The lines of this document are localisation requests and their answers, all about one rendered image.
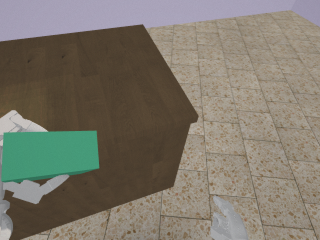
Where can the left robot hand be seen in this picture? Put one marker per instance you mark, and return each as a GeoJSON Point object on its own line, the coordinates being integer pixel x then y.
{"type": "Point", "coordinates": [27, 190]}

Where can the right robot hand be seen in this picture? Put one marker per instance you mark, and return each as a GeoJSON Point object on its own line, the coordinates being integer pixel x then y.
{"type": "Point", "coordinates": [229, 228]}

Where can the table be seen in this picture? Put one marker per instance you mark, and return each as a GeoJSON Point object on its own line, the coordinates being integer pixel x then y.
{"type": "Point", "coordinates": [113, 81]}

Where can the left robot forearm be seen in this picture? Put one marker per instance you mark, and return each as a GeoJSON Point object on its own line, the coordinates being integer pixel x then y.
{"type": "Point", "coordinates": [6, 224]}

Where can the sponge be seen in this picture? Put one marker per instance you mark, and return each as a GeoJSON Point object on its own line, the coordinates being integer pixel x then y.
{"type": "Point", "coordinates": [48, 154]}

